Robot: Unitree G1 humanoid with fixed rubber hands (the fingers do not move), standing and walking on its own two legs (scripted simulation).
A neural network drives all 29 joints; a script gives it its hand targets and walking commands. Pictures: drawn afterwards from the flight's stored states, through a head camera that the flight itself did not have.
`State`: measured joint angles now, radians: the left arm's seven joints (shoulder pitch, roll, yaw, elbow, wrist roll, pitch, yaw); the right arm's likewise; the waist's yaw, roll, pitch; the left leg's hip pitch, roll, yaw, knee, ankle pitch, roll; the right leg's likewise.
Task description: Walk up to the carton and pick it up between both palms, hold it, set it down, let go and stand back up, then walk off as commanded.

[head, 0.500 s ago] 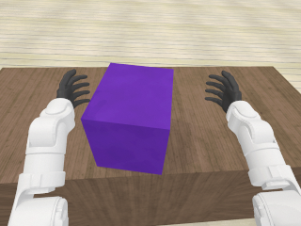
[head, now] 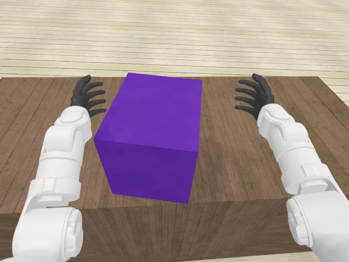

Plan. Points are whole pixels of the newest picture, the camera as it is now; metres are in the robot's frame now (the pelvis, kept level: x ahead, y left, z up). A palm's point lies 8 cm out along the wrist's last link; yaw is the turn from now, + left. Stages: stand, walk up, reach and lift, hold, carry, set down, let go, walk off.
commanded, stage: reach and lift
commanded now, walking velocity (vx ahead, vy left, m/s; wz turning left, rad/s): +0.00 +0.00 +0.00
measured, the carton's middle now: (157, 136) +0.45 +0.05 +0.02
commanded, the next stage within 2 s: none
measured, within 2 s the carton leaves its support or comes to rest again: neither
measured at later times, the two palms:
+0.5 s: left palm (85, 139) +0.39 +0.23 +0.08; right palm (242, 129) +0.41 -0.16 +0.10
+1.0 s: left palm (92, 137) +0.40 +0.21 +0.08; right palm (226, 131) +0.42 -0.13 +0.09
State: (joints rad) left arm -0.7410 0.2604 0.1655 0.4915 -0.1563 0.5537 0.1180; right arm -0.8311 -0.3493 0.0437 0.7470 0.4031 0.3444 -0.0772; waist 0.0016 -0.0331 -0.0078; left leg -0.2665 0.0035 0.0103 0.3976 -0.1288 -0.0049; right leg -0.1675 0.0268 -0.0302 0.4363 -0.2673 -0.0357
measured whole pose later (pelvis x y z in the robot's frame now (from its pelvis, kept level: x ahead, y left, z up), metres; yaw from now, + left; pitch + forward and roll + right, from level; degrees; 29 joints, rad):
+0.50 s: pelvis +0.01 +0.00 +0.00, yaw +0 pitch +4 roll +0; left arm -0.67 0.24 0.15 1.02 -0.14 -0.09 0.08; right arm -0.80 -0.20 0.05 1.09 0.28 -0.03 -0.04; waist 0.00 -0.02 -0.07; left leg -0.34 0.00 0.01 0.40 -0.13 -0.01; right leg -0.24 0.03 -0.03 0.43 -0.27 -0.04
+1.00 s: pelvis +0.01 +0.00 +0.00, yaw +0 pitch +5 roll +0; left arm -0.67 0.19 0.16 1.04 -0.09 -0.20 0.07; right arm -0.80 -0.07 -0.03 1.13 0.14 -0.10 -0.06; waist 0.00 -0.01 -0.09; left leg -0.36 0.00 0.01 0.40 -0.13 -0.01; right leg -0.25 0.03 -0.03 0.43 -0.27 -0.04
